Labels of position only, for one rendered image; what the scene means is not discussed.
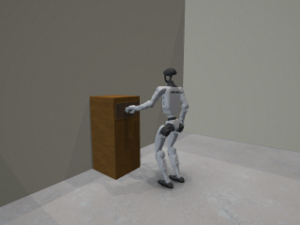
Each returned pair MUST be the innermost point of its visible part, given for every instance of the robot left hand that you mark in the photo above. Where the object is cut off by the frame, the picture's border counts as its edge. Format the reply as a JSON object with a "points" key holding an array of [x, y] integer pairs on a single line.
{"points": [[132, 107]]}

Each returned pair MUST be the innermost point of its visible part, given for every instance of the cabinet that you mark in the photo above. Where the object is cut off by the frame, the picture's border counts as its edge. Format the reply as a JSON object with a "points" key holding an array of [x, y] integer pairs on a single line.
{"points": [[116, 143]]}

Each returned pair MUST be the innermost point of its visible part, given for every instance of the drawer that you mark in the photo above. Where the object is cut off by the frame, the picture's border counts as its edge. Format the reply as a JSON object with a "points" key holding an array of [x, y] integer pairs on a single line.
{"points": [[120, 109]]}

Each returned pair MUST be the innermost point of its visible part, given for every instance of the left robot forearm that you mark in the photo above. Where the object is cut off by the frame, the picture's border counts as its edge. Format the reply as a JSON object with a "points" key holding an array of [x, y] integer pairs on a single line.
{"points": [[142, 106]]}

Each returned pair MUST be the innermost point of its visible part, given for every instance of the humanoid robot head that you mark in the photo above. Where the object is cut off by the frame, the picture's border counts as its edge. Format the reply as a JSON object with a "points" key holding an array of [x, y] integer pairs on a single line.
{"points": [[169, 72]]}

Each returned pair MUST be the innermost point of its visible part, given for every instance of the right robot upper arm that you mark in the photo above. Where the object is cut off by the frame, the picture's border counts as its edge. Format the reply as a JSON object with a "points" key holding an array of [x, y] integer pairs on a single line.
{"points": [[183, 99]]}

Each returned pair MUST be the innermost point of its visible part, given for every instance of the robot left shin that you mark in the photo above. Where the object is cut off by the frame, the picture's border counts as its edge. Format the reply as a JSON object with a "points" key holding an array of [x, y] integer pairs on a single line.
{"points": [[162, 165]]}

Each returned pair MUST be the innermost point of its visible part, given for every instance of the right robot forearm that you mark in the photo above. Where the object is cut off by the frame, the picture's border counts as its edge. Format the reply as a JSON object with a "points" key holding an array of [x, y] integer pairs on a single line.
{"points": [[182, 115]]}

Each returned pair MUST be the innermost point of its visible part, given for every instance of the left robot upper arm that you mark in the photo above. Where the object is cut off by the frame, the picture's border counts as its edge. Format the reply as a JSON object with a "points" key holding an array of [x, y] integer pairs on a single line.
{"points": [[159, 92]]}

